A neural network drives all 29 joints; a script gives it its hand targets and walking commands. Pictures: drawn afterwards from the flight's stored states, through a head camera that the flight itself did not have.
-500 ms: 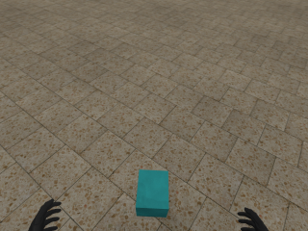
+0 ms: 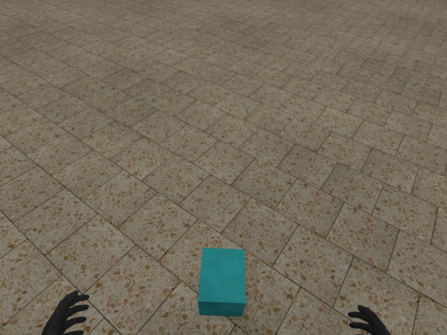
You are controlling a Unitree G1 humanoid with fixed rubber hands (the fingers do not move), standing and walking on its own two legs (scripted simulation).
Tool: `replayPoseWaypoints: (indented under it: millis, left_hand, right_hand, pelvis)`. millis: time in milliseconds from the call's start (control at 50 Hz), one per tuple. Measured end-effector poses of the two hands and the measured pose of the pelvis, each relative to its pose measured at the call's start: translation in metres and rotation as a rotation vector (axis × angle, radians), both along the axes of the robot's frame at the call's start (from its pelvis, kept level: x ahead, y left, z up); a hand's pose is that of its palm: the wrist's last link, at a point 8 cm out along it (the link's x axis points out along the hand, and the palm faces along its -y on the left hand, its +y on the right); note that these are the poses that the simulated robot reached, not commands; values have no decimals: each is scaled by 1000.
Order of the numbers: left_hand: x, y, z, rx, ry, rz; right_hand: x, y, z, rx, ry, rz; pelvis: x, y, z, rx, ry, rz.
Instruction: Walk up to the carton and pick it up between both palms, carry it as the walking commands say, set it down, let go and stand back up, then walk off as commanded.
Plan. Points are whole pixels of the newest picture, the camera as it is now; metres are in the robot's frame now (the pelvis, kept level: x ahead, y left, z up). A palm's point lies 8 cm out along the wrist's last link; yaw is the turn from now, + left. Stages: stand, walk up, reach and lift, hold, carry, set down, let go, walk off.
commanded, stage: stand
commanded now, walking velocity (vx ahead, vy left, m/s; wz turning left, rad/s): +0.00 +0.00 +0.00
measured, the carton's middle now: (222, 281) +0.49 -0.02 -0.69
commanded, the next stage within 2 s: walk off in 0.36 s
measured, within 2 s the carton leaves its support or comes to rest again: neither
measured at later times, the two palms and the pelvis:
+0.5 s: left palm out of the picture +0.15 +0.29 -0.06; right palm out of the picture +0.12 -0.29 -0.09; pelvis +0.00 +0.00 +0.00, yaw +0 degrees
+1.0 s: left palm out of the picture +0.09 +0.39 -0.09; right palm out of the picture +0.10 -0.18 -0.10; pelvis -0.02 +0.10 -0.01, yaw +3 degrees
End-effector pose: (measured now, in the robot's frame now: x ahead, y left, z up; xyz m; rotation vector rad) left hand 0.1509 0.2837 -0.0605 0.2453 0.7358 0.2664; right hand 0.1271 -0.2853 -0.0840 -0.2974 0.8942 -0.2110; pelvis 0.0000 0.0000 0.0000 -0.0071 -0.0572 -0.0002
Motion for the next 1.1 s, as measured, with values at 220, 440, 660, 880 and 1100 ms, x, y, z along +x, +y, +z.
replayPoseWaypoints:
  millis: [220, 440, 660, 880, 1100]
  left_hand:
    - [-1, 0, -1, 2, 7, 2]
    - [-2, 1, -1, 4, 9, 2]
    - [-11, 5, -6, -2, 40, 13]
    - [-44, 65, -20, 1, 96, 96]
    - [-75, 133, -26, 2, 161, 112]
  right_hand:
    - [-1, -3, -1, -5, 8, -1]
    - [-4, -5, -1, -9, 13, -2]
    - [-13, -1, -7, 0, 74, -22]
    - [-19, 55, -10, 12, 163, 6]
    - [-41, 123, -8, 20, 182, 13]
  pelvis:
    - [1, 0, 0, 0, 1, 0]
    - [0, 0, 0, 0, -1, 0]
    - [-1, 3, 0, -2, 2, -5]
    - [-8, 56, -1, -7, 7, 37]
    - [-27, 117, 1, -34, 20, 62]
